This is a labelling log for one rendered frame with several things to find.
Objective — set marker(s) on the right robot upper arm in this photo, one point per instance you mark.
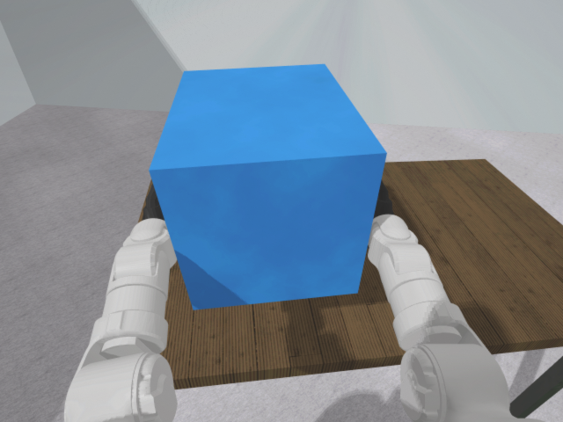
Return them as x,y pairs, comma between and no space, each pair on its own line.
454,383

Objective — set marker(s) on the right robot forearm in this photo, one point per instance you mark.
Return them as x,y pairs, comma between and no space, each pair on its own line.
422,310

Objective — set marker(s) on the left robot upper arm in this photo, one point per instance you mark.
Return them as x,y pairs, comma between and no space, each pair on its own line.
134,388

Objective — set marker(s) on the left robot forearm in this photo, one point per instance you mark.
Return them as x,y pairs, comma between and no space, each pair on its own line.
133,319

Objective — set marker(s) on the table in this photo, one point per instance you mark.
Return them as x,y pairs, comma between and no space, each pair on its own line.
498,254

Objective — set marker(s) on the right robot hand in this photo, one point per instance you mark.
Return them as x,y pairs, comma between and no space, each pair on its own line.
384,204

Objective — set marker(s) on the left robot hand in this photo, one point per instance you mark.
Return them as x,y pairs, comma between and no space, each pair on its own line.
152,208

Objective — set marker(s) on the carton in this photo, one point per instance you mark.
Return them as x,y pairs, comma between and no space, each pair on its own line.
268,180

